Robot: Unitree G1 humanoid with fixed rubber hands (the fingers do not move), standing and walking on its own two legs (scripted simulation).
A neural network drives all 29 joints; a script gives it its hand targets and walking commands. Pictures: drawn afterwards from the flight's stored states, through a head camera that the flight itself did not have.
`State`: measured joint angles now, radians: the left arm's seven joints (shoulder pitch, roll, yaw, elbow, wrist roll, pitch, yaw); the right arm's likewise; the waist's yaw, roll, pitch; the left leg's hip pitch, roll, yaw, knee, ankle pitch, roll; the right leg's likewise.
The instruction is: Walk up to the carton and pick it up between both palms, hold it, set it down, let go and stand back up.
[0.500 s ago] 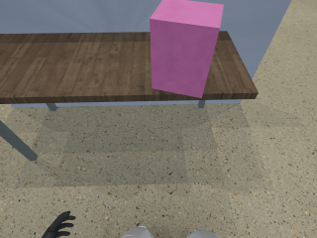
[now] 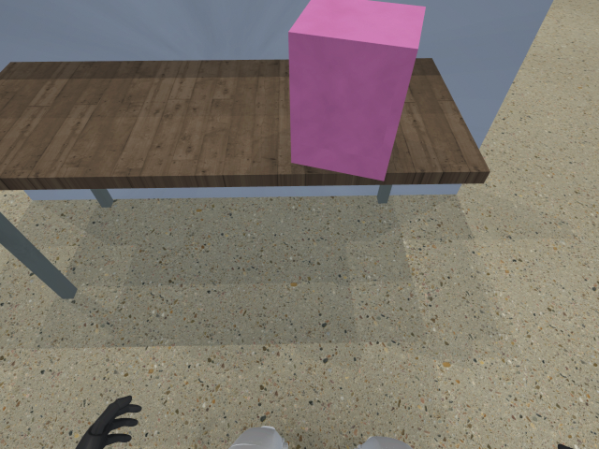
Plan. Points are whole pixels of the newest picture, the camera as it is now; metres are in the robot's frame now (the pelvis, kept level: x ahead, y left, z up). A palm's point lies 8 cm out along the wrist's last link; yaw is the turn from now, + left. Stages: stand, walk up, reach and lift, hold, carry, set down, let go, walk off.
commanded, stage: walk up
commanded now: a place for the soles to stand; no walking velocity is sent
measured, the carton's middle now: (351, 93) +0.77 -0.06 +0.05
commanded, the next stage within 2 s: none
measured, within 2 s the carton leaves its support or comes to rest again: neither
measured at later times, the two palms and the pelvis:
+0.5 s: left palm out of the picture +0.11 +0.31 -0.08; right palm out of the picture +0.07 -0.33 -0.08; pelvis -0.02 +0.00 +0.00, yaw +1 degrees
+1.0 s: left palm out of the picture +0.08 +0.34 -0.09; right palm out of the picture +0.05 -0.30 -0.08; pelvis -0.05 +0.02 +0.00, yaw +1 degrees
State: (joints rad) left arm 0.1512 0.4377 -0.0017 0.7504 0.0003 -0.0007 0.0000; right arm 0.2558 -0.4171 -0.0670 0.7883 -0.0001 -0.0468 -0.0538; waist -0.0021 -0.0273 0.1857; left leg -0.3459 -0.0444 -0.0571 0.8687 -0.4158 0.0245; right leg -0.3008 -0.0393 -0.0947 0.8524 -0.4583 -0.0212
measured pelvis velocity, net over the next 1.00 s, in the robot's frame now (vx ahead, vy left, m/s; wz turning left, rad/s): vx -0.05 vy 0.02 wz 0.02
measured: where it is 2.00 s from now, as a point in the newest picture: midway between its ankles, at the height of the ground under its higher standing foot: outside the picture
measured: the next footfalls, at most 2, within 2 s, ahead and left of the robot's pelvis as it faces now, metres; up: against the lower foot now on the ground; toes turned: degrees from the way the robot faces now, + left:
right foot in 1.52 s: -0.03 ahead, -0.10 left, +0.00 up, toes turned -5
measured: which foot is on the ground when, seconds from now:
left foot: down 0.00-1.00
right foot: down 0.00-1.00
